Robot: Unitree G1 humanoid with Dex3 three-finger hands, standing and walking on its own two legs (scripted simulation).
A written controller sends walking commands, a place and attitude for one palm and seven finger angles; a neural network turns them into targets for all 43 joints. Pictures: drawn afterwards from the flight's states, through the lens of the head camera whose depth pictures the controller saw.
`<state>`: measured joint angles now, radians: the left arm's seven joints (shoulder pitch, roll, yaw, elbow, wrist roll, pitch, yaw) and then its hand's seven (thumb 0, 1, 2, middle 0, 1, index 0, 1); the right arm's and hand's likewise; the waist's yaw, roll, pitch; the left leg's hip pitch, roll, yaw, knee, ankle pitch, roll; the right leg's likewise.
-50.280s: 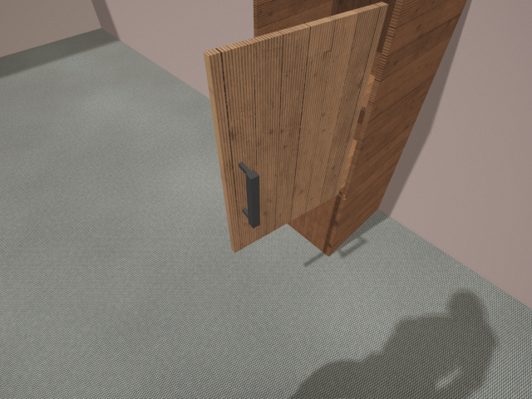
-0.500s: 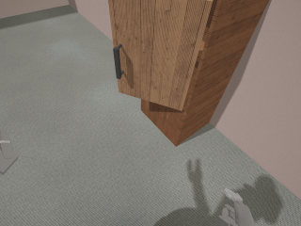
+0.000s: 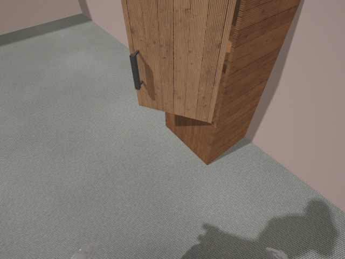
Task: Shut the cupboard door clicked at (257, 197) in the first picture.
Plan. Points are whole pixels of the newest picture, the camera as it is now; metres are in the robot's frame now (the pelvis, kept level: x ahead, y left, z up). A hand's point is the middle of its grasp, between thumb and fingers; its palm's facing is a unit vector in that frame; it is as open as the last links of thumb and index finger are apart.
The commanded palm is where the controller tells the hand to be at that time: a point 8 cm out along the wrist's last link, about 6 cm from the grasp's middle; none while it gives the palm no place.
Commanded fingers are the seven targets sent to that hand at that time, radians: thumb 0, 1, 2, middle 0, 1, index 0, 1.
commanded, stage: let the arm hang, fingers relaxed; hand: left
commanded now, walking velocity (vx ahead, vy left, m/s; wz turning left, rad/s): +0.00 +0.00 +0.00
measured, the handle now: (137, 70) +0.90 +0.19 -0.08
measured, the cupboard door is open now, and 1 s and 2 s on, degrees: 32 32 32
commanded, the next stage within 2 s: look to check the result in 0.84 s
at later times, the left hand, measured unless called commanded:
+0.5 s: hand out of the picture -0.02 +0.19 -0.16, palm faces +0.02 -0.97 -0.23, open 7.4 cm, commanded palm none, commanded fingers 0.00 0.90 0.90 -0.20 -0.30 -0.20 -0.30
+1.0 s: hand out of the picture -0.01 +0.15 -0.16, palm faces +0.02 -0.98 -0.17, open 7.4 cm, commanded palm none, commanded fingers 0.00 0.90 0.90 -0.20 -0.30 -0.20 -0.30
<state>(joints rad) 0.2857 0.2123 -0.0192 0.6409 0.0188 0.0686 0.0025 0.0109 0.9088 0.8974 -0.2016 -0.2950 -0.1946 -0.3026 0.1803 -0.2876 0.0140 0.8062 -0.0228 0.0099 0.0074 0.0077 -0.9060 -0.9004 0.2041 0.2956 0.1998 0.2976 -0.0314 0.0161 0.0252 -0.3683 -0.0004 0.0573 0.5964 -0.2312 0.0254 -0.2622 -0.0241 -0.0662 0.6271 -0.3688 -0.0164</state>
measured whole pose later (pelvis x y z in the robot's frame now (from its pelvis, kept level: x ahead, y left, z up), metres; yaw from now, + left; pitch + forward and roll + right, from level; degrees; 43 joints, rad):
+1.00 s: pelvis +0.01 -0.01 +0.02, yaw -1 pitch -2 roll +0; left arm 0.33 0.13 0.01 1.14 0.01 -0.01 0.04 0.00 0.91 0.90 -0.20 -0.30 -0.20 -0.30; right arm 0.30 -0.13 0.01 1.13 -0.02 0.01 -0.03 0.00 -0.91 -0.90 0.20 0.30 0.20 0.30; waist -0.01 0.00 0.03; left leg -0.22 0.02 0.06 0.42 -0.17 0.01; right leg -0.11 0.01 -0.06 0.40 -0.27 -0.03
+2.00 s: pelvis +0.01 +0.00 +0.00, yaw +11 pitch -1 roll +0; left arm 0.19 0.21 0.07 0.99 0.02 0.05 0.03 0.00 0.91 0.90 -0.20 -0.30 -0.20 -0.30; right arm 0.24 -0.18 -0.04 1.00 -0.03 0.03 -0.01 0.00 -0.91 -0.90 0.20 0.30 0.20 0.30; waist -0.02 -0.04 0.11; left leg -0.36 -0.01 0.05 0.65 -0.29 0.05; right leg -0.37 -0.05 -0.08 1.02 -0.53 0.01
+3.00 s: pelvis +0.04 -0.07 +0.00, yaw +49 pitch +0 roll +1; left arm 0.23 0.21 0.06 0.84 0.03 0.01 0.01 0.00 0.91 0.90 -0.20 -0.30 -0.20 -0.30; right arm 0.17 -0.26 -0.07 0.90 -0.03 0.09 0.02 0.01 -0.91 -0.90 0.20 0.30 0.20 0.30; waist 0.00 0.06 0.07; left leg -0.51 -0.04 -0.08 1.07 -0.45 -0.02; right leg -0.32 -0.07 -0.10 0.64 -0.33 -0.01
